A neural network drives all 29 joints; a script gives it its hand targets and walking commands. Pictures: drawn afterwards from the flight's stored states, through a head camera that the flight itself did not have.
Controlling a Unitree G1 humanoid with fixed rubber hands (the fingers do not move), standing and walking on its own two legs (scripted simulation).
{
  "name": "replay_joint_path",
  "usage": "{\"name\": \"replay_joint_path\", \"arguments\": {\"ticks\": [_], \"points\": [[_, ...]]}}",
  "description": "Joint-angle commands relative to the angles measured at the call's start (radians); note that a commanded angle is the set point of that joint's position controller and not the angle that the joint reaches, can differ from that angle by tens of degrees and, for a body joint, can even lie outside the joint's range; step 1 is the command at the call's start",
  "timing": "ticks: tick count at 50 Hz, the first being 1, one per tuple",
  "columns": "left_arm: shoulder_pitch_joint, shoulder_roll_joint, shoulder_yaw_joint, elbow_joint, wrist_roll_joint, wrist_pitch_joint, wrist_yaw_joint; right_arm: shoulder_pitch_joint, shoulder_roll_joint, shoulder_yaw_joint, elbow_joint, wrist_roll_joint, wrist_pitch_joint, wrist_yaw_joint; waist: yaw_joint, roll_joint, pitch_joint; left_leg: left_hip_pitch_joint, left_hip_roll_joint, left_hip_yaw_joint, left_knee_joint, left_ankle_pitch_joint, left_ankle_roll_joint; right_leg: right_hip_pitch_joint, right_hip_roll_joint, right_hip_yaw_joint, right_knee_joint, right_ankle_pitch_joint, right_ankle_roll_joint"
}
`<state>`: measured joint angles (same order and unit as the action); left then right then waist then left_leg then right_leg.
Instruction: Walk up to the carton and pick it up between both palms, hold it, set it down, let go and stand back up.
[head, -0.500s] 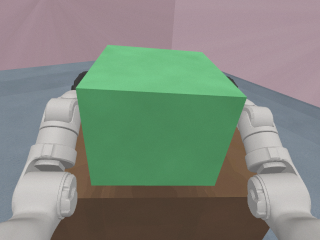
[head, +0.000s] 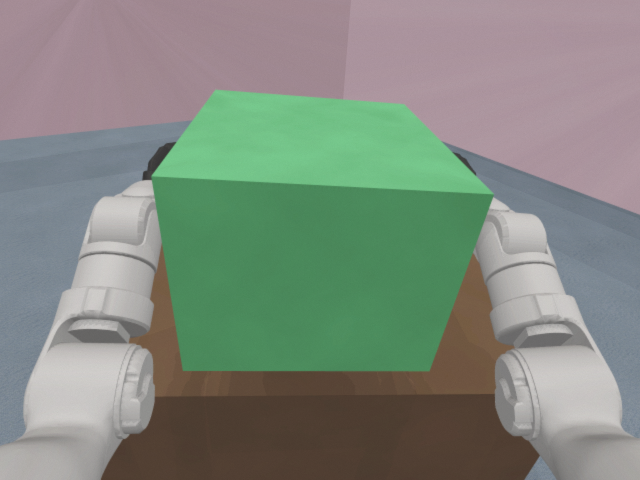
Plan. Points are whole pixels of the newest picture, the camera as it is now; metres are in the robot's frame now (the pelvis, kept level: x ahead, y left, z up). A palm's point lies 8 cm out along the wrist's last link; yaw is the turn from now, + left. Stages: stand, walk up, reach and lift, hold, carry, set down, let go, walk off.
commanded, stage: hold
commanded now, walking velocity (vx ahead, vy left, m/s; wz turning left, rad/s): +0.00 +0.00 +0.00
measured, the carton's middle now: (311, 215) +0.39 +0.01 +0.23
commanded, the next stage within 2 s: set down in 0.62 s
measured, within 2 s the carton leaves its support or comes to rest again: neither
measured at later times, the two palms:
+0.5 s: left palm (158, 198) +0.37 +0.20 +0.26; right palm (462, 207) +0.37 -0.18 +0.26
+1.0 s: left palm (164, 197) +0.39 +0.20 +0.25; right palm (454, 199) +0.40 -0.18 +0.26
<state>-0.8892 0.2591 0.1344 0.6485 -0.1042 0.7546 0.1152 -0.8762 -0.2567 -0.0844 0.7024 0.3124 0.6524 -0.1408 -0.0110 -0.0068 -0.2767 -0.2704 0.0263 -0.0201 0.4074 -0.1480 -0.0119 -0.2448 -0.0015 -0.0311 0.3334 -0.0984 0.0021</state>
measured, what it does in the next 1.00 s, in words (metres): stands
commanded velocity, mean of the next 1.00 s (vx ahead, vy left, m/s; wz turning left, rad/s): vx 0.00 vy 0.00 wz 0.00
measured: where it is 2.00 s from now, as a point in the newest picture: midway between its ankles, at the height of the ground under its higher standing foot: outside the picture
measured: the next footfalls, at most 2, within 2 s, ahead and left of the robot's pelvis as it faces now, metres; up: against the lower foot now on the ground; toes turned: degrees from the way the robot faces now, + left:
none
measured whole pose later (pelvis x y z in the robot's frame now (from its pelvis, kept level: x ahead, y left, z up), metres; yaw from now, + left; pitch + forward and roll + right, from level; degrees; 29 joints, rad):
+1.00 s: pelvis +0.01 -0.01 +0.00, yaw +0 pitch +2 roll -1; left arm -0.89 0.22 0.28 0.67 -0.03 0.63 0.06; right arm -0.94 -0.23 -0.12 0.80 0.23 0.51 -0.09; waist -0.01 -0.01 -0.24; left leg -0.26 0.03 -0.02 0.38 -0.14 -0.02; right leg -0.25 0.00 -0.03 0.33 -0.11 0.00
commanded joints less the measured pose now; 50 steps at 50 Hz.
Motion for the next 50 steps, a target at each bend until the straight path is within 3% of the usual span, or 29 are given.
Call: {"name": "replay_joint_path", "arguments": {"ticks": [1, 30, 31, 32, 40, 45, 50], "points": [[-0.959, -0.806, -0.223, -0.35, -0.119, -0.106, -0.203, -1.246, 0.713, 0.247, -0.428, 0.174, -0.075, 0.161, -0.053, 0.018, -0.364, 0.009, -0.064, -0.037, -0.091, -0.006, 0.035, 0.24, 0.05, 0.092, -0.053, 0.036, -0.015], [-0.954, -0.814, -0.229, -0.344, -0.119, -0.103, -0.203, -1.237, 0.704, 0.232, -0.415, 0.167, -0.073, 0.159, -0.063, 0.026, -0.349, 0.009, -0.062, -0.039, -0.095, -0.011, 0.03, 0.235, 0.053, 0.09, -0.053, 0.031, -0.018], [-0.95, -0.812, -0.23, -0.353, -0.121, -0.104, -0.203, -1.234, 0.706, 0.237, -0.423, 0.171, -0.073, 0.159, -0.06, 0.021, -0.356, 0.011, -0.062, -0.039, -0.093, -0.005, 0.032, 0.238, 0.052, 0.093, -0.054, 0.037, -0.017], [-1.109, -0.805, -0.24, -0.403, -0.141, -0.126, -0.206, -1.285, 0.709, 0.257, -0.403, 0.18, -0.075, 0.171, -0.011, 0.022, -0.321, 0.015, -0.078, -0.027, -0.108, -0.053, 0.037, 0.181, 0.06, 0.07, -0.053, -0.045, -0.02], [-1.082, -0.749, -0.129, -0.292, -0.072, -0.172, -0.225, -1.209, 0.68, 0.17, -0.234, 0.073, -0.145, 0.219, -0.002, 0.039, -0.297, 0.019, -0.063, -0.021, -0.14, -0.103, 0.028, 0.172, 0.051, 0.065, -0.062, -0.115, -0.034], [-0.975, -0.679, -0.046, -0.201, 0.024, -0.213, -0.259, -1.088, 0.68, 0.147, -0.129, -0.018, -0.226, 0.235, 0.021, 0.02, -0.249, 0.04, -0.062, -0.005, -0.153, -0.098, 0.028, 0.219, 0.04, 0.053, -0.071, -0.129, -0.019], [-0.901, -0.685, -0.088, -0.222, 0.036, -0.245, -0.267, -1.076, 0.689, 0.183, -0.2, -0.024, -0.296, 0.219, 0.029, 0.0, -0.307, 0.105, -0.065, 0.008, -0.134, 0.016, 0.024, 0.273, 0.042, 0.038, -0.064, -0.016, 0.0]]}}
